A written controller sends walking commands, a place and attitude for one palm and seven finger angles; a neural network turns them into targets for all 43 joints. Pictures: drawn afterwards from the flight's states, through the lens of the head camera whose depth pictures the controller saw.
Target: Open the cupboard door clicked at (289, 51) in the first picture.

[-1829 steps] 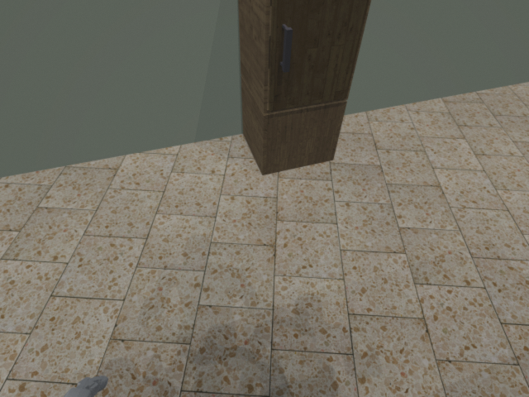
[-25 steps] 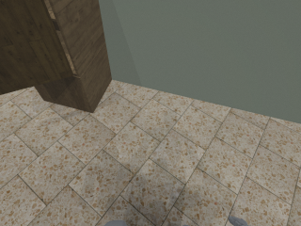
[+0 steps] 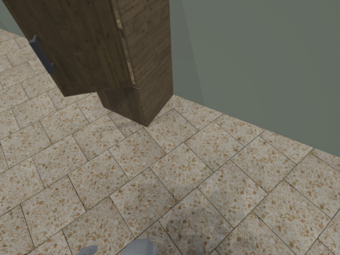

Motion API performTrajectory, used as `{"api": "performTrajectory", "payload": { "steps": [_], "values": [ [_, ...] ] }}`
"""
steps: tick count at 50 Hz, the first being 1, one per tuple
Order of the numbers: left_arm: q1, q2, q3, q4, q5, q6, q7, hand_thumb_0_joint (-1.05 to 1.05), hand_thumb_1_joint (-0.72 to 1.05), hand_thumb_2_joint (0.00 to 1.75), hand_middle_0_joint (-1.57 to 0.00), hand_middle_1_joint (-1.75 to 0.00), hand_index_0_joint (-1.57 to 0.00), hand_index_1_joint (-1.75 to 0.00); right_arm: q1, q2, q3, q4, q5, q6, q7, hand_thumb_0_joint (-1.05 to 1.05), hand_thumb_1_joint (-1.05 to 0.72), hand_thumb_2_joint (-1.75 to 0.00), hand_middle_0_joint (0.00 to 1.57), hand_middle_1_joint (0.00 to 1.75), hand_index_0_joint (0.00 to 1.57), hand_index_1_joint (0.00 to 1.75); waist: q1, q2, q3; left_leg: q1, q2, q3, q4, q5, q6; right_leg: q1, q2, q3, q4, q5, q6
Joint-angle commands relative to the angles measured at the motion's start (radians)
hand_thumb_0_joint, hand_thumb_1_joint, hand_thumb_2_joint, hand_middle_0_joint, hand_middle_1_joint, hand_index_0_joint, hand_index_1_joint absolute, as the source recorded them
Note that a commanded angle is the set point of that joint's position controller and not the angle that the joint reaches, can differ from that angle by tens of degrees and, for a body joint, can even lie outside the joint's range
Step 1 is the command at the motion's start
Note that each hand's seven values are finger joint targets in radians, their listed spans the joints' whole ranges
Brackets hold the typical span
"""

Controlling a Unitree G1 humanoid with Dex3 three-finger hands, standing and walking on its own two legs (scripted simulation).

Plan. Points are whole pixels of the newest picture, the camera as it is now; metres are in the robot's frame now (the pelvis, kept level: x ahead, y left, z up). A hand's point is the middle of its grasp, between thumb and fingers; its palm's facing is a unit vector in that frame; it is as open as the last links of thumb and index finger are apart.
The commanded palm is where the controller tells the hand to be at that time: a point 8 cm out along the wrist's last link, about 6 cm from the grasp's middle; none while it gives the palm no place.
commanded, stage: turn to face it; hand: left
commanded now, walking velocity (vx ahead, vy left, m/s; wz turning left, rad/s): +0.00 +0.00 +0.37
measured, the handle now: (43, 54) +0.90 +0.61 -0.06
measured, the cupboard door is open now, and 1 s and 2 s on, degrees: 41 41 41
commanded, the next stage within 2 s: take the last steps up to it in 0.24 s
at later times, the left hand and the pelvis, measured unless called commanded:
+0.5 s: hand out of the picture +0.03 +0.23 -0.16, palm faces +0.22 -0.94 -0.25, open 7.4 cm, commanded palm none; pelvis +0.01 +0.01 +0.00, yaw +10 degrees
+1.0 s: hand out of the picture -0.03 +0.23 -0.19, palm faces +0.42 -0.89 -0.17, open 7.4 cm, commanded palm none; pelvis +0.12 +0.11 -0.02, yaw +19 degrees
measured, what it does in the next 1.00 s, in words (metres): walks ahead, turning left: left foot, then right foot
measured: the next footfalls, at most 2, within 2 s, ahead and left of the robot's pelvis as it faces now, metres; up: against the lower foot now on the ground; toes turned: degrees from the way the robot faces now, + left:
left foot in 0.18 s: +0.04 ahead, +0.13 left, +0.00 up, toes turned +9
right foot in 0.54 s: +0.06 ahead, -0.11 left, +0.00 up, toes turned +6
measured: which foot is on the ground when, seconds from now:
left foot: up 0.00-0.16, down 0.18-0.54, up 0.56-0.96, down 0.98-1.00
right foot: down 0.00-0.18, up 0.20-0.52, down 0.54-0.98, up 1.00-1.00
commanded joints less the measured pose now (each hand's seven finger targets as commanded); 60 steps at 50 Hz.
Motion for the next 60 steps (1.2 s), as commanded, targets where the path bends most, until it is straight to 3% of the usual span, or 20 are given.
{"api": "performTrajectory", "payload": {
  "steps": [1,7,8,9,10,18,24,25,27,28,30,33,37,43,45,47,49,51,56,60],
  "values": [
    [0.091,0.216,0.061,-0.041,0.010,-0.027,0.012,0.00,0.90,0.90,-0.20,-0.30,-0.20,-0.30,-0.087,-0.017,0.004,-0.094,0.005,-0.038,0.010,0.00,-0.90,-0.90,0.20,0.30,0.20,0.30,0.067,-0.221,-0.124,0.004,0.014,0.062,-0.209,-0.009,-0.008,0.186,-0.227,0.099,-0.112,0.636,-0.111],
    [0.066,0.233,0.073,-0.016,-0.004,-0.016,0.000,0.00,0.90,0.90,-0.20,-0.30,-0.20,-0.30,0.032,-0.049,0.007,-0.055,0.001,-0.060,0.002,0.00,-0.90,-0.90,0.20,0.30,0.20,0.30,0.000,-0.164,-0.159,0.334,0.007,0.083,-0.636,0.268,0.029,0.028,-0.208,0.026,0.052,0.434,-0.031],
    [0.073,0.188,0.065,-0.030,-0.011,-0.009,-0.005,0.00,0.90,0.90,-0.20,-0.30,-0.20,-0.30,0.071,-0.124,-0.010,-0.048,-0.006,-0.068,-0.003,0.00,-0.90,-0.90,0.20,0.30,0.20,0.30,-0.020,0.038,-0.196,0.464,0.144,-0.079,-0.683,0.430,0.080,-0.111,-0.137,-0.033,0.194,0.212,0.024],
    [0.048,0.119,0.042,-0.059,-0.018,-0.001,-0.009,0.00,0.90,0.90,-0.20,-0.30,-0.20,-0.30,0.117,-0.216,-0.032,-0.050,-0.013,-0.068,-0.012,0.00,-0.90,-0.90,0.20,0.30,0.20,0.30,-0.046,0.292,-0.191,0.493,0.387,-0.400,-0.742,0.737,0.228,-0.302,-0.018,-0.031,0.381,-0.329,0.082],
    [-0.002,0.138,0.039,-0.067,-0.009,0.011,-0.002,0.00,0.90,0.90,-0.20,-0.30,-0.20,-0.30,0.131,-0.229,-0.030,-0.038,-0.016,-0.059,-0.023,0.00,-0.90,-0.90,0.20,0.30,0.20,0.30,-0.056,0.201,-0.184,0.412,0.432,-0.392,-0.746,0.701,0.302,-0.278,-0.024,0.080,0.487,-0.366,0.056],
    [0.039,0.104,0.038,0.020,-0.005,0.015,-0.016,0.00,0.90,0.90,-0.20,-0.30,-0.20,-0.30,0.035,-0.126,0.007,-0.048,-0.012,-0.080,-0.047,0.00,-0.90,-0.90,0.20,0.30,0.20,0.30,0.017,0.099,-0.180,0.373,0.246,-0.189,-0.745,0.601,0.235,-0.234,0.025,0.098,0.447,-0.142,0.055],
    [0.104,0.095,0.041,0.041,0.001,-0.015,-0.034,0.00,0.90,0.90,-0.20,-0.30,-0.20,-0.30,0.017,-0.126,0.000,-0.035,-0.010,-0.073,-0.031,0.00,-0.90,-0.90,0.20,0.30,0.20,0.30,0.055,0.106,-0.122,0.180,0.171,-0.214,-0.727,0.069,0.200,0.042,0.091,0.011,0.041,-0.082,0.039],
    [0.181,0.112,0.051,0.064,0.005,-0.024,-0.032,0.00,0.90,0.90,-0.20,-0.30,-0.20,-0.30,-0.005,-0.105,-0.001,-0.043,-0.004,-0.073,-0.027,0.00,-0.90,-0.90,0.20,0.30,0.20,0.30,0.097,0.038,-0.117,0.054,0.112,-0.174,-0.625,-0.028,0.163,0.191,0.065,0.041,-0.086,-0.042,0.031],
    [0.291,0.266,0.079,0.081,0.015,-0.038,-0.015,0.00,0.90,0.90,-0.20,-0.30,-0.20,-0.30,-0.086,-0.034,0.012,-0.104,-0.002,-0.079,-0.012,0.00,-0.90,-0.90,0.20,0.30,0.20,0.30,0.169,-0.377,-0.032,-0.288,-0.043,-0.005,-0.129,-0.174,0.056,0.274,-0.398,0.636,-0.397,-0.329,-0.129],
    [0.251,0.243,0.069,0.068,0.005,-0.042,-0.010,0.00,0.90,0.90,-0.20,-0.30,-0.20,-0.30,-0.113,-0.086,0.000,-0.108,-0.017,-0.075,-0.005,0.00,-0.90,-0.90,0.20,0.30,0.20,0.30,0.137,-0.237,0.035,-0.296,0.018,-0.086,0.007,-0.075,0.058,0.146,-0.423,0.639,-0.438,-0.380,-0.170],
    [0.140,0.185,0.056,0.055,0.004,-0.062,-0.011,0.00,0.90,0.90,-0.20,-0.30,-0.20,-0.30,-0.069,-0.063,-0.006,-0.067,-0.018,-0.068,0.009,0.00,-0.90,-0.90,0.20,0.30,0.20,0.30,0.064,-0.226,0.051,-0.254,0.057,-0.082,0.075,0.109,0.041,0.070,-0.311,0.481,-0.416,-0.270,-0.123],
    [0.162,0.130,0.046,0.075,-0.001,-0.083,-0.011,0.00,0.90,0.90,-0.20,-0.30,-0.20,-0.30,-0.027,-0.029,0.004,-0.029,-0.014,-0.065,0.021,0.00,-0.90,-0.90,0.20,0.30,0.20,0.30,0.049,-0.209,0.017,-0.227,0.073,-0.033,0.048,0.227,0.013,0.136,-0.233,0.205,-0.359,0.108,-0.077],
    [0.270,0.143,0.050,0.135,0.003,-0.096,-0.005,0.00,0.90,0.90,-0.20,-0.30,-0.20,-0.30,-0.077,0.012,0.017,-0.031,-0.006,-0.069,0.030,0.00,-0.90,-0.90,0.20,0.30,0.20,0.30,0.080,-0.146,-0.014,-0.236,0.082,0.032,-0.095,0.242,0.000,0.258,-0.245,0.103,-0.309,0.378,-0.084],
    [0.276,0.162,0.049,0.176,0.012,-0.085,-0.006,0.00,0.90,0.90,-0.20,-0.30,-0.20,-0.30,-0.141,0.036,0.035,-0.052,-0.002,-0.087,0.041,0.00,-0.90,-0.90,0.20,0.30,0.20,0.30,0.091,-0.244,0.012,-0.076,0.057,0.113,-0.388,0.230,0.032,0.213,-0.249,0.030,-0.261,0.436,-0.071],
    [0.236,0.177,0.057,0.173,0.012,-0.081,-0.006,0.00,0.90,0.90,-0.20,-0.30,-0.20,-0.30,-0.067,0.017,0.031,-0.032,-0.002,-0.100,0.035,0.00,-0.90,-0.90,0.20,0.30,0.20,0.30,0.047,-0.231,-0.012,0.070,0.038,0.125,-0.464,0.202,0.057,0.166,-0.267,0.018,-0.191,0.483,-0.068],
    [0.212,0.166,0.055,0.168,0.008,-0.074,-0.013,0.00,0.90,0.90,-0.20,-0.30,-0.20,-0.30,0.190,-0.058,0.012,0.048,-0.013,-0.114,0.016,0.00,-0.90,-0.90,0.20,0.30,0.20,0.30,-0.067,-0.089,-0.150,0.445,0.008,0.149,-0.587,0.233,0.075,0.042,-0.194,-0.061,0.118,0.453,-0.030],
    [0.222,0.065,0.036,0.118,-0.007,-0.061,-0.021,0.00,0.90,0.90,-0.20,-0.30,-0.20,-0.30,0.406,-0.240,-0.034,0.094,-0.018,-0.118,-0.019,0.00,-0.90,-0.90,0.20,0.30,0.20,0.30,-0.121,0.332,-0.340,0.706,0.379,-0.418,-0.776,0.226,0.215,-0.329,0.048,-0.023,0.658,-0.331,0.016],
    [0.104,0.066,0.033,0.081,-0.006,-0.060,-0.018,0.00,0.90,0.90,-0.20,-0.30,-0.20,-0.30,0.285,-0.184,-0.015,0.065,-0.016,-0.115,-0.028,0.00,-0.90,-0.90,0.20,0.30,0.20,0.30,-0.070,0.099,-0.190,0.482,0.398,-0.374,-0.855,0.084,0.245,-0.407,-0.021,0.080,0.835,-0.228,-0.034],
    [0.180,0.028,0.033,0.144,0.010,-0.034,-0.033,0.00,0.90,0.90,-0.20,-0.30,-0.20,-0.30,0.135,-0.037,0.028,0.039,-0.013,-0.150,-0.038,0.00,-0.90,-0.90,0.20,0.30,0.20,0.30,0.047,0.069,-0.072,0.233,0.287,-0.109,-0.913,0.233,0.218,-0.328,-0.052,0.091,0.696,-0.005,-0.012],
    [0.098,0.026,0.037,0.094,0.009,-0.023,-0.038,0.00,0.90,0.90,-0.20,-0.30,-0.20,-0.30,0.158,-0.027,0.021,0.048,-0.013,-0.155,-0.035,0.00,-0.90,-0.90,0.20,0.30,0.20,0.30,0.047,0.028,-0.050,0.258,0.291,-0.061,-0.962,0.223,0.254,-0.339,-0.052,0.089,0.495,0.056,-0.001]
  ]
}}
